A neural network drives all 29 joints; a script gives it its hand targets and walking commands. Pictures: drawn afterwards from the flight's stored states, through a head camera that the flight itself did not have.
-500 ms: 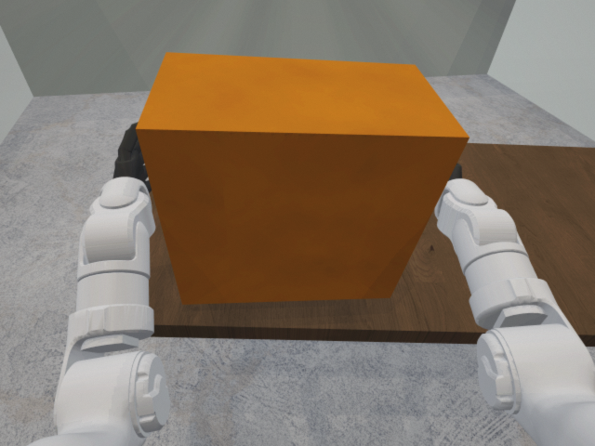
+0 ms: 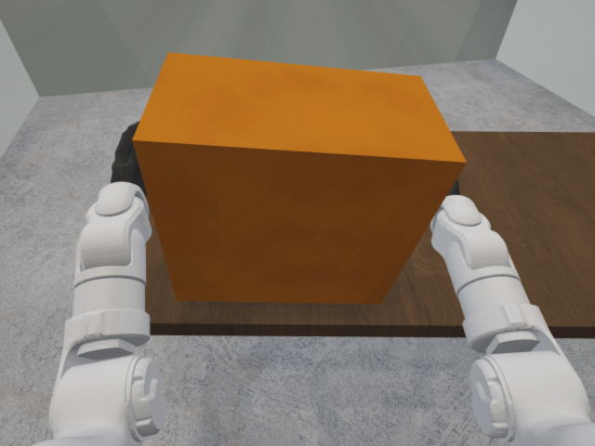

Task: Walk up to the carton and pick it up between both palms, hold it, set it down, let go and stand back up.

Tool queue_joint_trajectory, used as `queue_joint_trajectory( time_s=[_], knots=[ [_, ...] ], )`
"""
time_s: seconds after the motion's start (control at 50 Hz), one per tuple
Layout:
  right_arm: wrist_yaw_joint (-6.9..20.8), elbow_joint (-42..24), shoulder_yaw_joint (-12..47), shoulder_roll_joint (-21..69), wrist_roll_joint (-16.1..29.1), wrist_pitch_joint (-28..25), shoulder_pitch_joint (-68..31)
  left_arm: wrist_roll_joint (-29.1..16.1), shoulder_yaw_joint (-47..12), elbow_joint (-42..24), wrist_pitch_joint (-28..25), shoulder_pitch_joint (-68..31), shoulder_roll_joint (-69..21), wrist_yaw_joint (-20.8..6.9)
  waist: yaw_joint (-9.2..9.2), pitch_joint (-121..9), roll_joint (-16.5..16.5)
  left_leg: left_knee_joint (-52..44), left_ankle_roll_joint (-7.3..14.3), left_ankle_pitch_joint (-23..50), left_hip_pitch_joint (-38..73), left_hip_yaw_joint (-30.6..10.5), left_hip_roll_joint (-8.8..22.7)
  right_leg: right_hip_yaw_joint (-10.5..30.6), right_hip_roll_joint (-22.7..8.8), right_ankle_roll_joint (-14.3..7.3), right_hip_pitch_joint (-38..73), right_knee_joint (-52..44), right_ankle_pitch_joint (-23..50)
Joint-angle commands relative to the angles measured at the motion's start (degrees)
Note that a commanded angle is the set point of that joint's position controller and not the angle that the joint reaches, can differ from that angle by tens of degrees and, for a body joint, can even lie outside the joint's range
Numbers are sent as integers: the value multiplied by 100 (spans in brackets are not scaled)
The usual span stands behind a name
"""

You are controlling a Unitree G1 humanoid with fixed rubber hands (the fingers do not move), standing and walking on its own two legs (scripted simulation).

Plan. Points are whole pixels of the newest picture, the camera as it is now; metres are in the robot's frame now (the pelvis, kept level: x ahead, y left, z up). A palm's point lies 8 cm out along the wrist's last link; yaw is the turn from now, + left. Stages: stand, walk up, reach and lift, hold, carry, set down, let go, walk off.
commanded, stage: set down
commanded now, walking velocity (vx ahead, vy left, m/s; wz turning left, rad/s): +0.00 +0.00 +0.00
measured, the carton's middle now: (289, 196) +0.41 +0.01 +0.15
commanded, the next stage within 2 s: none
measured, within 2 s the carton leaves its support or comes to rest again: rests again in 1.12 s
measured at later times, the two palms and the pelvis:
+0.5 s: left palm (143, 214) +0.39 +0.22 +0.14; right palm (430, 226) +0.38 -0.19 +0.11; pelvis -0.02 +0.01 +0.00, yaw -1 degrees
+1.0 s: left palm (151, 216) +0.41 +0.22 +0.12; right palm (422, 219) +0.41 -0.19 +0.10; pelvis +0.00 +0.00 +0.00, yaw -1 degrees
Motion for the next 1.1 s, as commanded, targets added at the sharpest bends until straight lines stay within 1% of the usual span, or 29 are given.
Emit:
queue_joint_trajectory(
  time_s=[0.0,0.02,0.06,0.14,0.22,0.28,0.34,0.38,0.48,0.58,0.62,0.66,0.8,0.84,0.94,0.98,1.04,1.06,1.08],
  knots=[
    [644,-1827,1491,3136,104,-712,-6049,-246,-1865,-352,-292,-4535,-2759,-1127,51,-2723,-97,-112,132,1564,1458,246,-471,85,9,536,1211,94,3640],
    [662,-1684,1345,3085,24,-723,-6019,-157,-1752,-159,-288,-4481,-2772,-1175,51,-2558,-72,-167,116,1443,1420,275,-469,70,7,516,1206,57,3430],
    [719,-1479,1079,3019,-113,-792,-6029,-66,-1638,30,-353,-4554,-2855,-1211,38,-2446,56,-203,40,1446,1475,328,-447,6,44,457,1058,-5,2997],
    [895,-1179,614,2899,-405,-1070,-6103,-61,-1694,157,-640,-4888,-3088,-1118,-50,-2635,406,-66,-182,1886,2075,374,-365,-174,157,301,394,-207,2152],
    [1026,-856,289,2801,-733,-1337,-6049,-51,-1745,306,-939,-5022,-3150,-1006,-81,-2838,522,1,-277,2071,2438,395,-292,-290,196,230,-27,-312,1739],
    [1121,-691,157,2777,-935,-1527,-6075,-44,-1770,439,-1145,-5090,-3162,-909,-12,-3007,508,5,-275,2042,2472,423,-262,-333,188,212,-177,-330,1570],
    [1202,-704,176,2829,-1030,-1742,-6242,-115,-1883,482,-1362,-5213,-3243,-789,100,-3425,471,76,-278,2214,2480,436,-240,-357,194,214,-223,-269,1682],
    [1255,-731,237,2879,-1046,-1886,-6361,-189,-2007,474,-1524,-5323,-3335,-690,170,-3794,502,157,-294,2400,2523,440,-224,-367,203,200,-296,-218,1788],
    [1334,-575,403,2977,-1046,-2110,-6389,-289,-2106,622,-1851,-5377,-3416,-524,315,-4342,368,297,-240,2645,2399,456,-205,-322,196,214,-290,-84,2184],
    [1323,-434,574,3091,-1045,-2213,-6325,-279,-1944,962,-2070,-5260,-3296,-549,440,-4484,20,312,-91,2573,1831,499,-253,-214,138,333,151,144,2943],
    [1300,-331,608,3129,-1053,-2231,-6256,-250,-1855,1121,-2134,-5201,-3233,-594,450,-4412,-105,271,-39,2491,1582,512,-268,-166,104,385,374,229,3265],
    [1280,-268,646,3156,-1044,-2254,-6175,-242,-1813,1213,-2198,-5151,-3192,-632,449,-4402,-158,267,-32,2555,1454,507,-272,-143,92,416,538,310,3567],
    [1187,-75,750,3114,-955,-2324,-5867,-287,-1798,1311,-2366,-5049,-3036,-681,396,-4318,-134,334,-81,2968,1442,492,-280,-87,71,467,661,422,4260],
    [1148,-32,756,3018,-917,-2338,-5786,-314,-1791,1328,-2403,-5014,-2923,-682,392,-4291,-97,353,-106,3069,1455,490,-281,-77,69,471,671,436,4358],
    [1018,100,716,2440,-745,-2374,-5605,-459,-1790,1309,-2493,-4991,-2339,-585,382,-4305,44,473,-193,3426,1626,505,-277,-89,108,477,507,472,4452],
    [921,253,673,1763,-559,-2363,-5435,-574,-1712,1296,-2543,-4964,-1679,-449,409,-4310,135,553,-249,3598,1743,531,-276,-90,151,459,350,474,4385],
    [642,474,412,317,-225,-2342,-4957,-706,-1326,1087,-2553,-4736,-220,-153,429,-4166,193,647,-290,3638,1726,573,-278,-94,201,464,235,477,4257],
    [496,465,321,-319,-20,-2313,-4845,-780,-1132,993,-2521,-4624,413,-14,440,-4175,185,681,-285,3588,1623,587,-286,-64,218,473,269,506,4293],
    [300,452,230,-1112,319,-2252,-4753,-921,-906,859,-2450,-4493,1160,179,440,-4191,205,728,-285,3521,1441,584,-291,-5,241,470,332,556,4377]
  ],
)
